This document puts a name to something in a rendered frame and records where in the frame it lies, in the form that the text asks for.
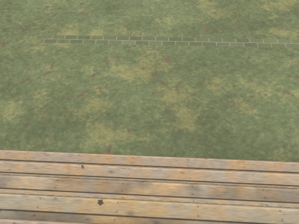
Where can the stairs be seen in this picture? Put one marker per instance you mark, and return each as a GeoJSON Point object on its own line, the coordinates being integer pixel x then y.
{"type": "Point", "coordinates": [53, 187]}

